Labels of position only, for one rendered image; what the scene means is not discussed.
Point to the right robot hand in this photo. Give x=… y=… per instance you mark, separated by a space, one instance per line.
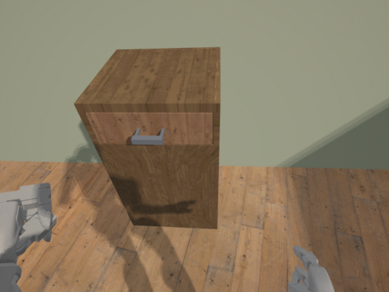
x=315 y=280

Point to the left robot hand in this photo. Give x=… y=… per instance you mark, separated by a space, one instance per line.
x=36 y=210

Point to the left robot forearm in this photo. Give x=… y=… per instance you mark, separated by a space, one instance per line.
x=10 y=273

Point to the cabinet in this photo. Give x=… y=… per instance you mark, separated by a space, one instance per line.
x=169 y=185

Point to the handle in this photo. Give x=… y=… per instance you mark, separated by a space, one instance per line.
x=148 y=140

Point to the drawer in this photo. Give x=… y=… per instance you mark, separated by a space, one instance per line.
x=180 y=128

